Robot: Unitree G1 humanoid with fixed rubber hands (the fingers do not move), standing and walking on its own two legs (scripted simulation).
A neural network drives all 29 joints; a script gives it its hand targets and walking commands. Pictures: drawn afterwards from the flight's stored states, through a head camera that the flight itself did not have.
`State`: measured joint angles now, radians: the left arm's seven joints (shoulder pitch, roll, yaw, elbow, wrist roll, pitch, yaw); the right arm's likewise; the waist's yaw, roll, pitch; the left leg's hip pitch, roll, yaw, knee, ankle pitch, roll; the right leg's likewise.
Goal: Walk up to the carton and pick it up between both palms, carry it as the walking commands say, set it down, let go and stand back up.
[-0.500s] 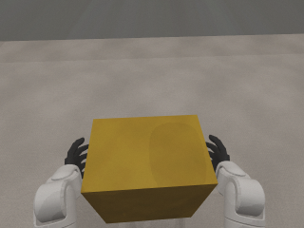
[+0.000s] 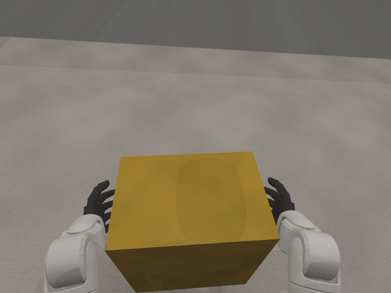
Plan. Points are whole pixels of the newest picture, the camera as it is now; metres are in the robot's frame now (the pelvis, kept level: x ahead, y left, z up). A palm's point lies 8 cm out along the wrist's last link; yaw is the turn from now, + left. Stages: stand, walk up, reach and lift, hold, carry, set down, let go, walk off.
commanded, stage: carry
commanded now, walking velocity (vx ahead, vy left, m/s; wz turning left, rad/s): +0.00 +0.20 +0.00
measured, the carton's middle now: (189, 227) +0.26 +0.01 +0.00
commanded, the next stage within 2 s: none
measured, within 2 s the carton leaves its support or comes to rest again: neither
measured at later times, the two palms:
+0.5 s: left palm (5, 227) +0.22 +0.31 +0.08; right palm (215, 231) +0.22 -0.03 +0.08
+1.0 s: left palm out of the picture +0.18 +0.45 +0.07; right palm (129, 268) +0.16 +0.11 +0.07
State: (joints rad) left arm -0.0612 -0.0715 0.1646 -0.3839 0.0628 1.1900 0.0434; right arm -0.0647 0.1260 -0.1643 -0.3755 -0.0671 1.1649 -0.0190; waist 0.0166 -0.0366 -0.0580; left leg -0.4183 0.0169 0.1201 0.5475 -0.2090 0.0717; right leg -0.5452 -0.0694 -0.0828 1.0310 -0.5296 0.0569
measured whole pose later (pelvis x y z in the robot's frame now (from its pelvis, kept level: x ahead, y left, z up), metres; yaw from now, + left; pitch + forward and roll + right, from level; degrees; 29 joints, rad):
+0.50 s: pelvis -0.04 +0.15 +0.00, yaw +0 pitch +5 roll +2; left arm -0.06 -0.13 0.16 -0.46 0.11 1.18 0.06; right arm -0.11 0.05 -0.16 -0.39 -0.01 1.16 -0.01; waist -0.03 -0.04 -0.06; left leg -0.41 0.05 0.04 0.59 -0.36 -0.04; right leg -0.38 -0.23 -0.06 0.51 -0.21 0.13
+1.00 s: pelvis -0.07 +0.29 +0.01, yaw -1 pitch +4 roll +3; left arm -0.03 -0.13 0.18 -0.35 0.08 1.15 0.03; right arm -0.06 0.08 -0.15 -0.38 -0.06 1.19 -0.02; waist -0.03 -0.03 -0.08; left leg -0.57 -0.02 0.03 0.98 -0.36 -0.01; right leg -0.34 -0.11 -0.11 0.51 -0.25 0.01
